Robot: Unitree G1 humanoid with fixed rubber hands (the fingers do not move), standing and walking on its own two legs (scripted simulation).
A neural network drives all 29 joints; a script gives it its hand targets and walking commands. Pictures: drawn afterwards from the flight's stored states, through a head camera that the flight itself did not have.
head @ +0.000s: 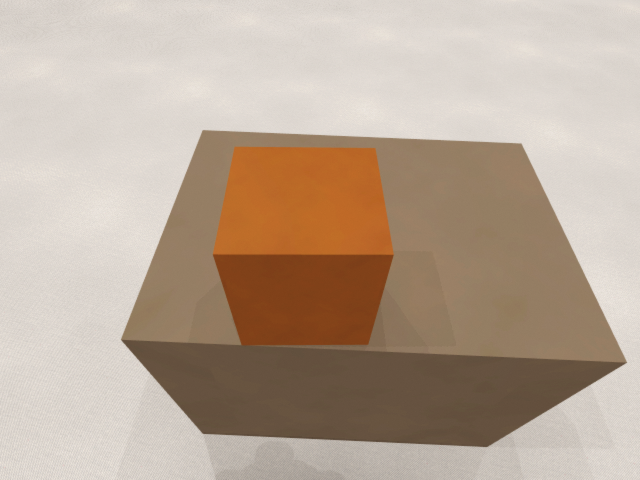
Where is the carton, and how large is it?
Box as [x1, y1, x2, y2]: [213, 147, 393, 344]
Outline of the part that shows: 234,147 213,256 241,344 367,344 393,255 375,148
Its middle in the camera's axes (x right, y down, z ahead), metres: -0.02 +0.02 +0.61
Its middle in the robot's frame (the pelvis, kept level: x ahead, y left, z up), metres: +0.43 +0.03 -0.01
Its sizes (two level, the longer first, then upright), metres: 0.210 0.200 0.250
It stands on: a pedestal, 0.64 m high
